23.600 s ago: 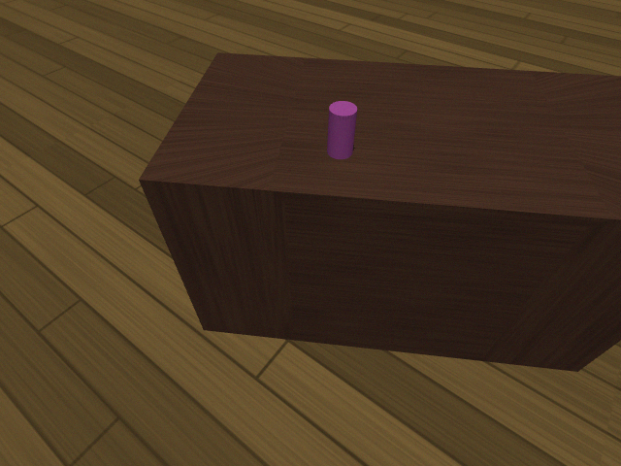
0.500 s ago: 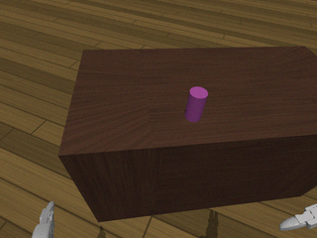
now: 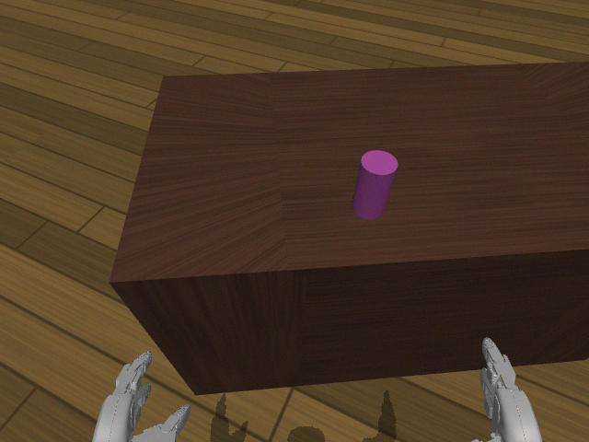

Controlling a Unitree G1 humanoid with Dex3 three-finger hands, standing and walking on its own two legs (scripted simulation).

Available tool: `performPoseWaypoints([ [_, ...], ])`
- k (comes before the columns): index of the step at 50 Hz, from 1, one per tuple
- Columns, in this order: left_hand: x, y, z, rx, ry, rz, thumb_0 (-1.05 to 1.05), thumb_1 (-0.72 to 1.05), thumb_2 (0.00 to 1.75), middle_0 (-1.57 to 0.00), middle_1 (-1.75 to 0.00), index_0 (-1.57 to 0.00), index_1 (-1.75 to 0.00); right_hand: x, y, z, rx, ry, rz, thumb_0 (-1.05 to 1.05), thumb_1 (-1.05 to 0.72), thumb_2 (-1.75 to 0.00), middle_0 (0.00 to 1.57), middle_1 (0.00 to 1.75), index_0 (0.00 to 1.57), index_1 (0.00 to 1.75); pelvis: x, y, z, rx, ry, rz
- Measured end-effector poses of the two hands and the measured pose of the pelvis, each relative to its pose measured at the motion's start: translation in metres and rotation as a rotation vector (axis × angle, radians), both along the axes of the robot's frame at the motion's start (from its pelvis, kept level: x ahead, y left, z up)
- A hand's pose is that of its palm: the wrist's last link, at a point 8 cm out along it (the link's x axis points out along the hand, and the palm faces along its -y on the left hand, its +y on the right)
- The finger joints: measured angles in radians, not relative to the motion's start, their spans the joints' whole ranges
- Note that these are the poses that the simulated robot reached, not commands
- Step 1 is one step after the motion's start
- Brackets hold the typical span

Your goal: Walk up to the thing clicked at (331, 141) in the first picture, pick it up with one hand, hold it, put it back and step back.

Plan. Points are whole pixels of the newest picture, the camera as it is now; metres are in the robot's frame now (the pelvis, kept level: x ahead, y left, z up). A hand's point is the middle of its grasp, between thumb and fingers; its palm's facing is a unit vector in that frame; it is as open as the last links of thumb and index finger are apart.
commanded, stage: home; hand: right
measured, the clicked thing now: (373, 186) +0.53 -0.14 +0.01
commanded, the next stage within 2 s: none
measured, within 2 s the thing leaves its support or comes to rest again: neither
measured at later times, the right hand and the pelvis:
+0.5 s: hand (421, 397) +0.20 -0.17 -0.08, palm faces +0.09 +0.96 -0.25, open 17.2 cm; pelvis +0.03 +0.00 -0.01, yaw +1 degrees
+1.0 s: hand out of the picture +0.09 -0.26 -0.13, palm faces -0.04 +0.92 -0.39, open 17.1 cm; pelvis +0.01 -0.01 +0.01, yaw +0 degrees
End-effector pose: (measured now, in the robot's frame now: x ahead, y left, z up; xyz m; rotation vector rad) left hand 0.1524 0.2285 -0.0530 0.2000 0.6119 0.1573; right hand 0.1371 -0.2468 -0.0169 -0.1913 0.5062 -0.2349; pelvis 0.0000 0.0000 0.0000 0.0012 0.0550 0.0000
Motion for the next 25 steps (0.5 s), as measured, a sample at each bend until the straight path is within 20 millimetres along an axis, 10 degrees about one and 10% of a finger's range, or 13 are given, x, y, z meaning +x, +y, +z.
performPoseWaypoints([
  [7,0.006,0.000,-0.003,0.021,0.028,-0.004,0.01,0.63,0.76,-0.18,-0.26,-0.18,-0.25,0.023,0.033,-0.041,0.087,0.112,0.075,-0.01,0.50,-0.08,0.06,0.06,0.06,0.06,0.008,0.004,-0.005,0.006,0.033,0.007],
  [25,0.012,0.012,-0.041,0.008,0.153,0.044,0.02,0.86,0.88,-0.20,-0.29,-0.20,-0.28,0.041,0.027,-0.040,0.008,0.172,0.041,-0.01,0.49,-0.09,0.06,0.06,0.06,0.06,0.026,0.003,-0.014,0.016,0.053,0.012],
])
